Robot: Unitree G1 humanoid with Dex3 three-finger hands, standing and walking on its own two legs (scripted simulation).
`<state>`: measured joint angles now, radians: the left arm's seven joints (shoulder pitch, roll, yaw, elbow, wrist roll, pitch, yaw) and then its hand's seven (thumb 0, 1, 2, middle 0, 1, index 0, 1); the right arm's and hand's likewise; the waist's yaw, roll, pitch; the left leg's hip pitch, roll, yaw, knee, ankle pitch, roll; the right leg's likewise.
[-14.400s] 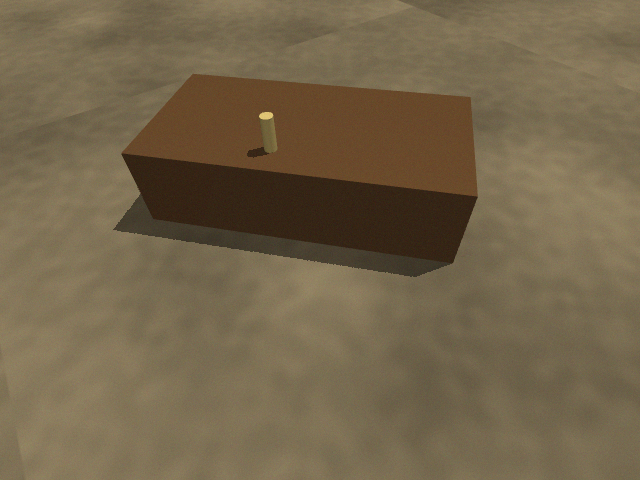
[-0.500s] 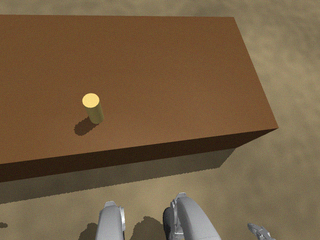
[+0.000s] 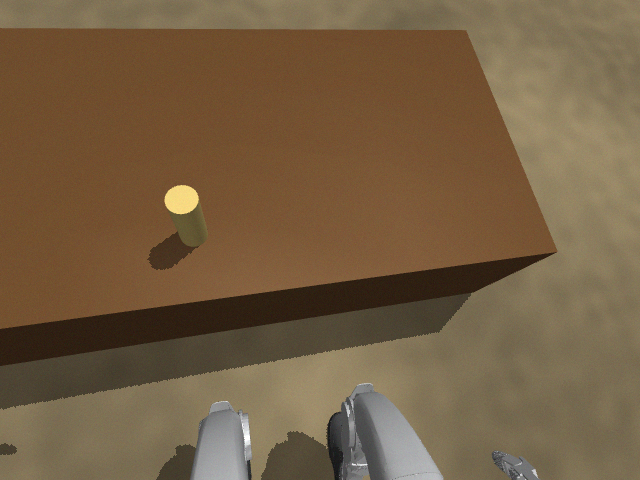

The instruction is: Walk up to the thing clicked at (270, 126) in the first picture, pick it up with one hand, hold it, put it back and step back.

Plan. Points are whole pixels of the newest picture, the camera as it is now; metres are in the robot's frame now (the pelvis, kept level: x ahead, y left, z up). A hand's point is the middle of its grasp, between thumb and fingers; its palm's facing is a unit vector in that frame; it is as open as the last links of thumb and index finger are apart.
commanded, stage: go down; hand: left
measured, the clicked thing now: (188, 218) +0.53 +0.16 -0.23
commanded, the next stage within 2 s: approach in 0.50 s
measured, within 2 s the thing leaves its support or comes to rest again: neither
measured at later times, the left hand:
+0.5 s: hand out of the picture +0.46 +0.37 +0.07, palm faces +0.15 -0.99 +0.00, open 17.1 cm
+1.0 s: hand (20, 207) +0.47 +0.32 -0.05, palm faces +0.09 -0.99 +0.04, open 17.7 cm
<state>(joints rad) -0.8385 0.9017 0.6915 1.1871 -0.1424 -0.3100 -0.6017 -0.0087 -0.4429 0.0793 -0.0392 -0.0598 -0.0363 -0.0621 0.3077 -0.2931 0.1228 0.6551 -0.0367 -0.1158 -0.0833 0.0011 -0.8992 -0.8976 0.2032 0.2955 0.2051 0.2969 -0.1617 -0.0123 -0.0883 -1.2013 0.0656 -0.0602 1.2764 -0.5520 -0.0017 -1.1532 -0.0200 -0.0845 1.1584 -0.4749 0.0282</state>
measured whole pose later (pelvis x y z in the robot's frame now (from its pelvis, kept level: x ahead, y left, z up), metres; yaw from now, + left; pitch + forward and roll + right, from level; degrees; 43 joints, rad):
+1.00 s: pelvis -0.02 +0.00 -0.06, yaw -1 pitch +34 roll -6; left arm -0.89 0.83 0.62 1.29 -0.17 -0.46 -0.58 -0.01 -0.60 0.03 -0.03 -0.06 -0.04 -0.06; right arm 0.27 -0.32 0.12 0.65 -0.06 -0.13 -0.04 0.00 -0.86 -0.89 0.20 0.30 0.20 0.30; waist -0.19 -0.02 -0.13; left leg -1.51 0.05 -0.07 1.54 -0.62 0.00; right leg -1.47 -0.03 -0.08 1.43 -0.55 0.02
